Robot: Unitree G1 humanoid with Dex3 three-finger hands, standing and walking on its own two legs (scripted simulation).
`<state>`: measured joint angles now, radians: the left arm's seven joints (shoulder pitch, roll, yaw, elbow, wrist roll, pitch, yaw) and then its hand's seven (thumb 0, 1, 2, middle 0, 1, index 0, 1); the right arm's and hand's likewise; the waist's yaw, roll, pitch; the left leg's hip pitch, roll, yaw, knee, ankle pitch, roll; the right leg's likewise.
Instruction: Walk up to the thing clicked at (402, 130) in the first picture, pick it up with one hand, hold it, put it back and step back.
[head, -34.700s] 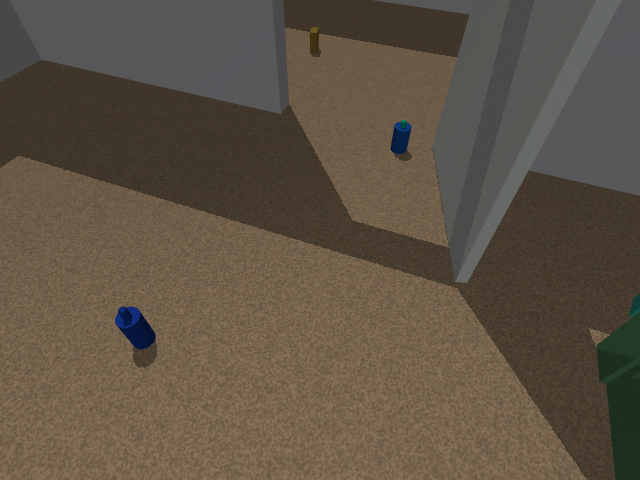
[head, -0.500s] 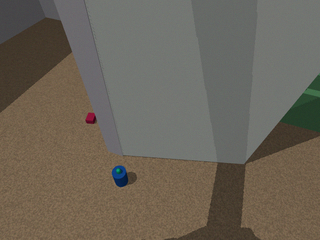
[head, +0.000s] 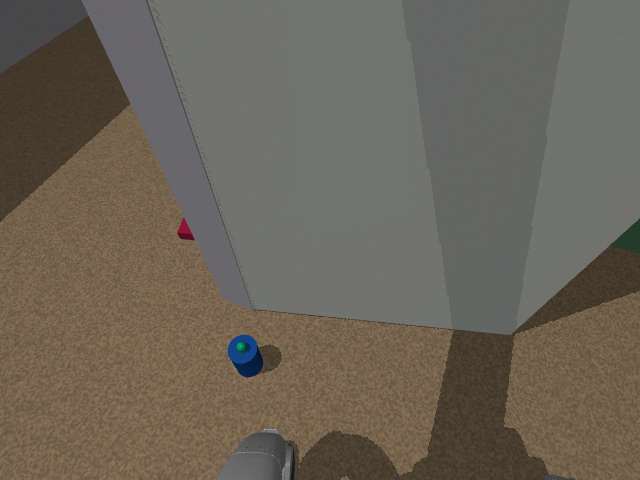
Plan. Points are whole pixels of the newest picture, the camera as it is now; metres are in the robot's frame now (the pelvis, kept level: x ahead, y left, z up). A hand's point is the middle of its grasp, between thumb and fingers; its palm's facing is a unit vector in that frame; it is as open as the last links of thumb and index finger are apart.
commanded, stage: walk up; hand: left
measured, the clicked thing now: (245, 354) +0.46 +0.25 -0.68
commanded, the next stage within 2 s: none
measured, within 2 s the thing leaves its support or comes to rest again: neither
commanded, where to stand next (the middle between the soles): -0.02 +0.00 m, yaw -1 degrees
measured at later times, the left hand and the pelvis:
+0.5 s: hand out of the picture +0.05 +0.25 -0.14, palm faces -0.04 -0.88 -0.47, open 7.4 cm; pelvis -0.04 -0.02 -0.01, yaw -1 degrees
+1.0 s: hand out of the picture +0.01 +0.28 -0.16, palm faces +0.03 -0.94 -0.35, open 7.4 cm; pelvis -0.03 +0.02 -0.01, yaw +1 degrees
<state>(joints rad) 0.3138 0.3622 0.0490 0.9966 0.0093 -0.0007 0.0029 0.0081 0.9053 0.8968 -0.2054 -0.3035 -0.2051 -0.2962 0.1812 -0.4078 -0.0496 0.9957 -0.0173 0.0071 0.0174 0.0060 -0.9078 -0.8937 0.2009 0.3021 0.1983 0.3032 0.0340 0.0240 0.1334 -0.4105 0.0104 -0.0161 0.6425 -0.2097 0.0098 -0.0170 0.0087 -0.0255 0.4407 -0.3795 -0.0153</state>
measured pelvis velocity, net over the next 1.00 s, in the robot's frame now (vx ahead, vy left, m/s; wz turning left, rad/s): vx -0.03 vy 0.02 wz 0.02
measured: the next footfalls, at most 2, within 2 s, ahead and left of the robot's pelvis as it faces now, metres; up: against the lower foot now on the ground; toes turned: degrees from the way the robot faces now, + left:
left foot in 0.04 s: +0.14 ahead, +0.12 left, +0.00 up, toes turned +0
right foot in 0.34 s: +0.01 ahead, -0.13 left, +0.00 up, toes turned +0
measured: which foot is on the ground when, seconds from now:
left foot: up 0.00-0.02, down 0.04-0.34, up 0.36-0.70, down 0.72-1.00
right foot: down 0.00-0.06, up 0.08-0.32, down 0.34-0.74, up 0.76-0.96, down 0.98-1.00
